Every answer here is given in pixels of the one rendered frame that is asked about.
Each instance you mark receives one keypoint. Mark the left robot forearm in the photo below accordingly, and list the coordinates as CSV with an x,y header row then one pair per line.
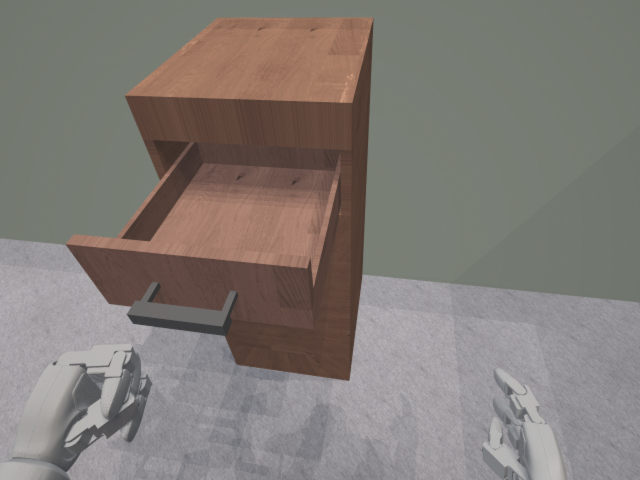
x,y
30,469

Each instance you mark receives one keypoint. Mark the handle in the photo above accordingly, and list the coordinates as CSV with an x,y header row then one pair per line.
x,y
207,321

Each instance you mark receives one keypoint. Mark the drawer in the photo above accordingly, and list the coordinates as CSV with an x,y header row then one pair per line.
x,y
259,220

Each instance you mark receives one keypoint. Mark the cabinet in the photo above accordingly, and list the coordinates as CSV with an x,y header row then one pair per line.
x,y
286,82

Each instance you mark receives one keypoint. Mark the robot right hand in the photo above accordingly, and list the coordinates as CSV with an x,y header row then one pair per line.
x,y
535,440

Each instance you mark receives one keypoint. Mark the robot left hand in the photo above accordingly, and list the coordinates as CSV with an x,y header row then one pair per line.
x,y
102,382

